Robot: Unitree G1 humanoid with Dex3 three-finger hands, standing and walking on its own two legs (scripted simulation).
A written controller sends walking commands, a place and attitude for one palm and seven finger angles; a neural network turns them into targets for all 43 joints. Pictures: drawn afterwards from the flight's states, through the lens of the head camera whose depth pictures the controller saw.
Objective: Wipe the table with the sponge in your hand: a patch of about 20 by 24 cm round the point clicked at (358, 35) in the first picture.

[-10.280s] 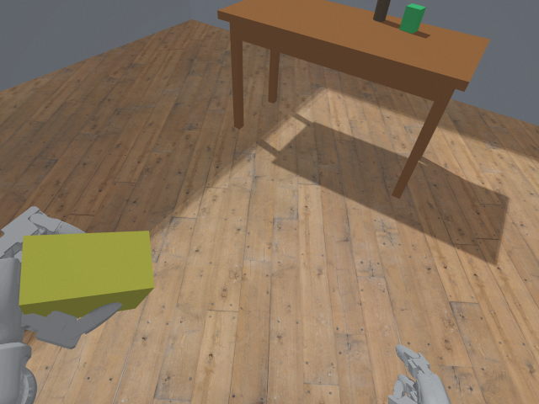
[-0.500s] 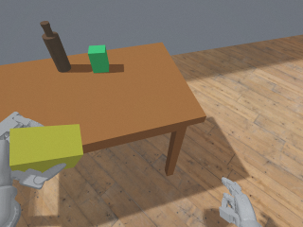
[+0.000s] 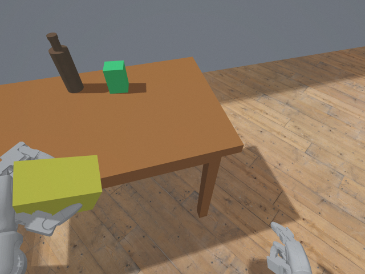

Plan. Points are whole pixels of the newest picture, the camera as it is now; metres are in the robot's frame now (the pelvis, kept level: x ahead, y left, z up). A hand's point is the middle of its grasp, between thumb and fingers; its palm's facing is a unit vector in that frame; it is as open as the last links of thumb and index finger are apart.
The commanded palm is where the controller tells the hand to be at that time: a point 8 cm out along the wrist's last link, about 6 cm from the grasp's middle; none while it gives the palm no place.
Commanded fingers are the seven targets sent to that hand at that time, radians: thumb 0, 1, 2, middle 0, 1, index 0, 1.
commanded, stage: come to a stop and stand still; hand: left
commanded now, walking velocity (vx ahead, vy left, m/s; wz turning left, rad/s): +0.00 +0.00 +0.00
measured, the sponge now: (71, 187) +0.23 +0.22 +0.13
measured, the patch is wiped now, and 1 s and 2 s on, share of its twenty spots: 0.00 0.00 0.00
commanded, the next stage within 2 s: look again from close up in 0.46 s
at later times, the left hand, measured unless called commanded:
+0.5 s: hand (35, 195) +0.20 +0.25 +0.15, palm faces +0.40 -0.84 -0.36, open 10.1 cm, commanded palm +0.14 +0.29 +0.17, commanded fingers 0.00 0.10 1.30 -1.20 -1.60 -1.20 -1.60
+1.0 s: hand (31, 187) +0.21 +0.26 +0.16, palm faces +0.41 -0.84 -0.36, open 10.1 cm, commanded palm +0.15 +0.30 +0.17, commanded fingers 0.00 0.10 1.30 -1.20 -1.60 -1.20 -1.60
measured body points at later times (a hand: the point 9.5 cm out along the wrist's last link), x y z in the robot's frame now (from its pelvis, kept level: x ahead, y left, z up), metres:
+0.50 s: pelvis -0.02 +0.01 +0.00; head +0.00 +0.01 +0.45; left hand +0.17 +0.30 +0.17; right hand +0.15 -0.22 -0.08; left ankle -0.02 +0.09 -0.74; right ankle +0.02 -0.11 -0.74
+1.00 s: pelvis -0.01 +0.02 +0.00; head +0.01 +0.02 +0.45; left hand +0.18 +0.30 +0.18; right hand +0.19 -0.21 -0.08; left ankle -0.02 +0.09 -0.74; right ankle +0.02 -0.11 -0.74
